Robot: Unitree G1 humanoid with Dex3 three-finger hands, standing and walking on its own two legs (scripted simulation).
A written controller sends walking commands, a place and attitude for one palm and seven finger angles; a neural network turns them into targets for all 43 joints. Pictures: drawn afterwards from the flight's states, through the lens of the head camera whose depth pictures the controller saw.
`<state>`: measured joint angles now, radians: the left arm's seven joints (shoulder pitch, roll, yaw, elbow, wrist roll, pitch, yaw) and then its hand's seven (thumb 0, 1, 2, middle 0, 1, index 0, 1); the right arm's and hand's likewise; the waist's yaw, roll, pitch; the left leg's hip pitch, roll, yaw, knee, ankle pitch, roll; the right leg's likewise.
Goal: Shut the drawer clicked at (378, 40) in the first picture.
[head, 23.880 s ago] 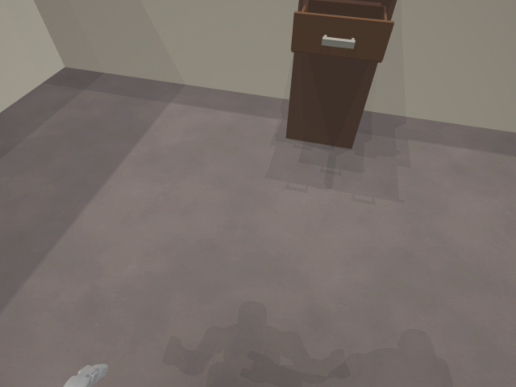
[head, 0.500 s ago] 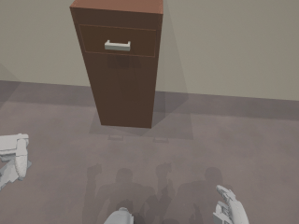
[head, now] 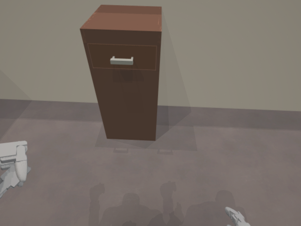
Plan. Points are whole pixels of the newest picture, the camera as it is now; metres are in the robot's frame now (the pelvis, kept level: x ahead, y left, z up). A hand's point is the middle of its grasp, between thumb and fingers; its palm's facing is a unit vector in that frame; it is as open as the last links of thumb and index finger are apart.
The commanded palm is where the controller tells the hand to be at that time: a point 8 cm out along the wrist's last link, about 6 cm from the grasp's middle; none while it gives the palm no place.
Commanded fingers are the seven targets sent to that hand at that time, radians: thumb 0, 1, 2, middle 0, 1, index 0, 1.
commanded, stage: stop stepping back and stand still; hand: left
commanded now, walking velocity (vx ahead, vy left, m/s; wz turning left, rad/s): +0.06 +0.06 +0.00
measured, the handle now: (122, 59) +0.93 +0.20 -0.01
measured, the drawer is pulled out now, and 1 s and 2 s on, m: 0.00 0.00 0.00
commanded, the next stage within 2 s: let the arm hang, fingers relaxed in 0.04 s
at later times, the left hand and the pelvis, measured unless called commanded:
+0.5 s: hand out of the picture +0.04 +0.21 -0.16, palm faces +0.11 -0.96 -0.25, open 3.4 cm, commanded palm none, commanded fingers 0.00 0.90 0.90 -0.64 -0.78 -0.64 -0.78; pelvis -0.01 +0.01 +0.00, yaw +6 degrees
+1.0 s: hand out of the picture -0.01 +0.20 -0.17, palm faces +0.11 -0.98 -0.19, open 7.2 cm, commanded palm none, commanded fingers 0.00 0.90 0.90 -0.20 -0.30 -0.20 -0.30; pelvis +0.00 +0.03 +0.01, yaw +5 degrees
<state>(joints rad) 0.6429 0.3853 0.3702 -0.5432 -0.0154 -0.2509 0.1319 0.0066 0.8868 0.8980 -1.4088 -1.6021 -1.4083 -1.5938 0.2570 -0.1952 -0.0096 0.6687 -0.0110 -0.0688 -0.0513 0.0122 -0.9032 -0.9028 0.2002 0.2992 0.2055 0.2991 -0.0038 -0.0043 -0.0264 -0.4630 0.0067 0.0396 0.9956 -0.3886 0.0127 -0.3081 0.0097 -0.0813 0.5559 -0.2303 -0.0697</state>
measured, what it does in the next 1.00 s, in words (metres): steps on the spot: left foot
